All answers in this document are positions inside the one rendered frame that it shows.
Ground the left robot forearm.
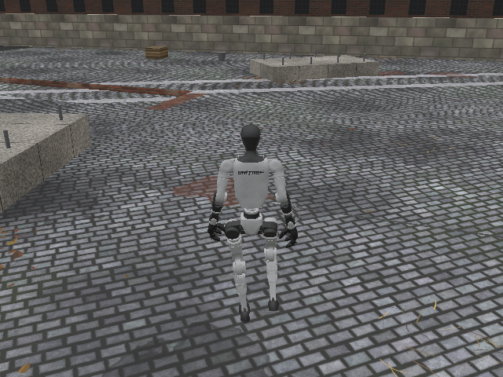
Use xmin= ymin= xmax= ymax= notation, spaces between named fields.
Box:
xmin=209 ymin=191 xmax=223 ymax=225

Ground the right robot hand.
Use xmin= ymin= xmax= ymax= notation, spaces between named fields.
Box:
xmin=279 ymin=226 xmax=298 ymax=248

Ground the right robot shin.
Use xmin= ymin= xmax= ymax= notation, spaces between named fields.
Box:
xmin=266 ymin=247 xmax=277 ymax=301

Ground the left robot hand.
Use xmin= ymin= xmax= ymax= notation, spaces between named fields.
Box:
xmin=207 ymin=223 xmax=225 ymax=241

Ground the right robot forearm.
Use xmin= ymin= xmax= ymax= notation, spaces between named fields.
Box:
xmin=280 ymin=191 xmax=296 ymax=229

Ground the robot left upper arm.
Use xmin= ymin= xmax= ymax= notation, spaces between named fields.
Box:
xmin=215 ymin=159 xmax=235 ymax=203

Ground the robot right upper arm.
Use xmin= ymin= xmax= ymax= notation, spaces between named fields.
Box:
xmin=267 ymin=159 xmax=288 ymax=203

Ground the robot torso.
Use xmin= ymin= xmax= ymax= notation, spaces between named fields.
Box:
xmin=233 ymin=155 xmax=270 ymax=236

